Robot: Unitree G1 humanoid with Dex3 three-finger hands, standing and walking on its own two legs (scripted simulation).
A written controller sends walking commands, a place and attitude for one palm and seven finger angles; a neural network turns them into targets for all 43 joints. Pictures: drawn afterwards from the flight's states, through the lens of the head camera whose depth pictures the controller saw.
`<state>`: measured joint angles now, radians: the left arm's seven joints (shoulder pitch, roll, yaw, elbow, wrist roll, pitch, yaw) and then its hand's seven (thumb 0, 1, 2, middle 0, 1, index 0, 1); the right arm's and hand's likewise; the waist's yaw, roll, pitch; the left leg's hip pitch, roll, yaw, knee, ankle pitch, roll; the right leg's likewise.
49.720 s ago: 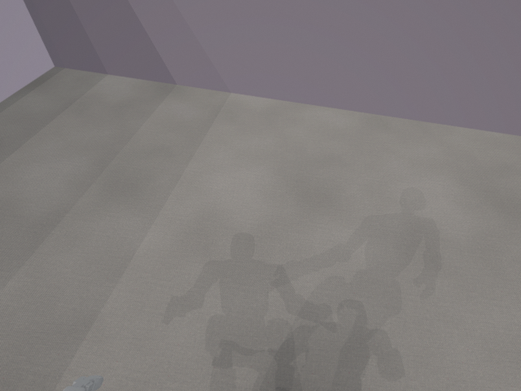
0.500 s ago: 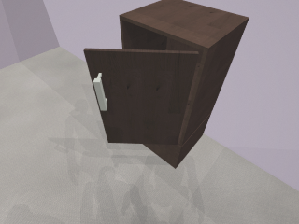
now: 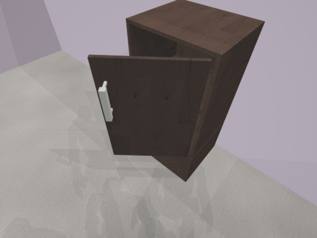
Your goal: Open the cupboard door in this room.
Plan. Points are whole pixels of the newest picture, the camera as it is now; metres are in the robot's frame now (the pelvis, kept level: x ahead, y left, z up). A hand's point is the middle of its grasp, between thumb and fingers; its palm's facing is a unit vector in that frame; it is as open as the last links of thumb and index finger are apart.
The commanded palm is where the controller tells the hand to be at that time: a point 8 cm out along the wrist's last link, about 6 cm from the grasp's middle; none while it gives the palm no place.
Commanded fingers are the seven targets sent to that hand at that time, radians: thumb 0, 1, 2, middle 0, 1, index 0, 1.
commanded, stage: look again from close up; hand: left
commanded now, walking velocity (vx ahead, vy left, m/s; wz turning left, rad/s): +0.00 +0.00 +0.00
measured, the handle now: (107, 101) +0.58 +0.23 -0.02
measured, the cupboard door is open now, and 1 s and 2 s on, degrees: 39 39 39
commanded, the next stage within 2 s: shuffle to correct the standing spot in 0.02 s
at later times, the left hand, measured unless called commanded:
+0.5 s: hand out of the picture +0.01 +0.18 -0.19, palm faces +0.05 -0.99 -0.16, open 7.4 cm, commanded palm none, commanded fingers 0.00 0.90 0.90 -0.20 -0.30 -0.20 -0.30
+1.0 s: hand out of the picture +0.06 +0.17 -0.17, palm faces +0.00 -0.97 -0.23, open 7.3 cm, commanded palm none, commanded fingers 0.00 0.90 0.90 -0.20 -0.30 -0.20 -0.30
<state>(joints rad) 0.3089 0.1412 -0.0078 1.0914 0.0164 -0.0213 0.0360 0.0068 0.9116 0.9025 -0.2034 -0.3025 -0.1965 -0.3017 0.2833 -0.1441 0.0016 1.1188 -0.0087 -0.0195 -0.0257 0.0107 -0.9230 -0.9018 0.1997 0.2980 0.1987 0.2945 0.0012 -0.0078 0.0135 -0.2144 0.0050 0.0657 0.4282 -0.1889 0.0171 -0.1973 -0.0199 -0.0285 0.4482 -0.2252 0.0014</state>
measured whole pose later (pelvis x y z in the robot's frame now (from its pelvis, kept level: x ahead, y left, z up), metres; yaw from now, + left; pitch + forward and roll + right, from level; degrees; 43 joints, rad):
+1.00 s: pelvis +0.02 -0.02 +0.00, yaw -1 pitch -1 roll +1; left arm 0.24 0.17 0.01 1.06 0.02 -0.01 0.04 0.01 0.94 0.90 -0.20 -0.30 -0.20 -0.30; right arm 0.25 -0.15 -0.01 1.13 -0.01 -0.01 -0.03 0.01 -0.92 -0.90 0.20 0.30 0.20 0.29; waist -0.01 0.00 0.03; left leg -0.18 0.03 0.08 0.42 -0.21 -0.01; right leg -0.18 0.00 -0.04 0.46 -0.25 -0.02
